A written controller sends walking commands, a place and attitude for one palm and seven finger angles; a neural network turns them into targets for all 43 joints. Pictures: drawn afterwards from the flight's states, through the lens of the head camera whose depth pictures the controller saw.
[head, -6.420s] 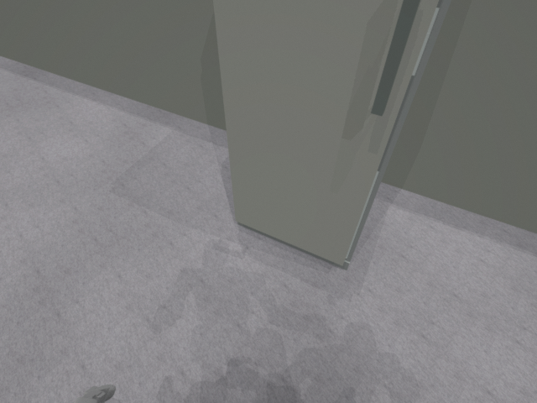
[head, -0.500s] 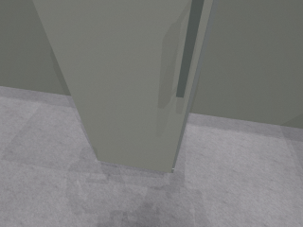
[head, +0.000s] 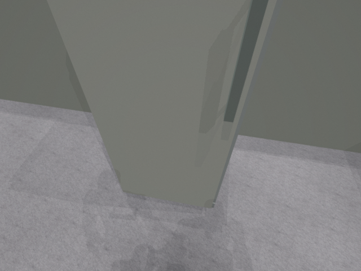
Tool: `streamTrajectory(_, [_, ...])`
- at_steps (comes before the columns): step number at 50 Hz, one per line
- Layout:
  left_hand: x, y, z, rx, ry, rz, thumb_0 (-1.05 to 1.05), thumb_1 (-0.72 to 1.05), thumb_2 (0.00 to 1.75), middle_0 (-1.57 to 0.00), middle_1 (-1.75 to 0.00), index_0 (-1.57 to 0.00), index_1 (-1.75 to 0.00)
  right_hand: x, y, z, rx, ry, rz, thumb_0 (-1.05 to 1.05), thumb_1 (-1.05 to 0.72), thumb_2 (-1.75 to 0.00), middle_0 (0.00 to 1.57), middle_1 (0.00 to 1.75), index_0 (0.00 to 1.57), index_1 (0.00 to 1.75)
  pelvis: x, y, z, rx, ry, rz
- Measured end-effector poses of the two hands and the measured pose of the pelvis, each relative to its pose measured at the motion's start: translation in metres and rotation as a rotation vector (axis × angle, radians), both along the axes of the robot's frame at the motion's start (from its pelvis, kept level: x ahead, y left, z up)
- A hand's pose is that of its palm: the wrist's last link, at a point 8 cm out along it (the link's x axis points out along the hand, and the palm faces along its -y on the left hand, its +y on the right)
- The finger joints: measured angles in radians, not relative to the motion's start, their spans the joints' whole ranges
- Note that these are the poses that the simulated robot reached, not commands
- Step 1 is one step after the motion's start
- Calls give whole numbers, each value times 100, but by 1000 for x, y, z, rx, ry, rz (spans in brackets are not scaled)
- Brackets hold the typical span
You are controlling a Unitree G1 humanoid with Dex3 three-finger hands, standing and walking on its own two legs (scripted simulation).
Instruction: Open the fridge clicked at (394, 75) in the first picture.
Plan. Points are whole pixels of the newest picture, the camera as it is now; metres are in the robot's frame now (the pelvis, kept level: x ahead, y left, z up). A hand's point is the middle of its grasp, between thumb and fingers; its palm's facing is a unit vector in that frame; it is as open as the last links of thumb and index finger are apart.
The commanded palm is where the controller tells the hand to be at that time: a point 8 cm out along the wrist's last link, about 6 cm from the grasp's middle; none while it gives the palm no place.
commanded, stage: look again from close up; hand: right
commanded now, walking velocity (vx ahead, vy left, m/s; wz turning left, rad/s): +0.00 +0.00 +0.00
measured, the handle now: (241, 64) +0.51 -0.10 +0.21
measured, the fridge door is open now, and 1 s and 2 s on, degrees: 0 0 0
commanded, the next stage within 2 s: raise the hand to about handle height in 0.50 s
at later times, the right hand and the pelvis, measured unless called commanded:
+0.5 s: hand out of the picture +0.05 -0.19 -0.17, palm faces +0.01 +0.97 -0.25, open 7.4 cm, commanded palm none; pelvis +0.01 +0.02 +0.00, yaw +0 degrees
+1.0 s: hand (284, 267) +0.15 -0.19 -0.02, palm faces +0.14 +0.99 -0.02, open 8.5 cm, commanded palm +0.13 -0.25 +0.01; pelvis -0.03 +0.02 -0.05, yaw -2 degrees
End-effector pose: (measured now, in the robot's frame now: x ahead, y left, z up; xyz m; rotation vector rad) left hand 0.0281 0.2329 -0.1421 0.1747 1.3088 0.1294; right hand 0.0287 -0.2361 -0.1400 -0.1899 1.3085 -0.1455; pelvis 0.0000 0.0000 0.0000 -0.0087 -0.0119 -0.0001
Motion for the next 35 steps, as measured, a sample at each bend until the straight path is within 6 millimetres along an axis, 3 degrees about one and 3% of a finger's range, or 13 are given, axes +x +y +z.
streamTrajectory(13, [16, 19, 3, 23, -9, -9, 0, 91, 90, -20, -30, -20, -29, 15, 1, 3, -19, -18, -1, 0, -91, -90, 20, 30, 20, 30, 8, 11, 1, 1, 0, -1])
streamTrajectory(31, [23, 33, 6, 38, -19, -22, 0, 91, 90, -20, -30, -20, -29, 15, -1, 6, -43, -26, -10, 1, -91, -90, 20, 30, 20, 30, 7, 18, 2, 7, -3, -5])
streamTrajectory(33, [31, 33, 12, 53, -114, -19, 0, 91, 90, -20, -30, -20, -29, 37, -4, 26, -44, -212, -103, 1, -90, -90, 20, 30, 20, 30, 5, 17, 1, 5, -7, -4])
streamTrajectory(35, [44, 33, 18, 67, -245, -17, 1, 91, 90, -20, -30, -20, -29, 69, -7, 64, -87, -493, -133, 2, -89, -89, 20, 31, 20, 30, 3, 16, 0, 2, -8, -14])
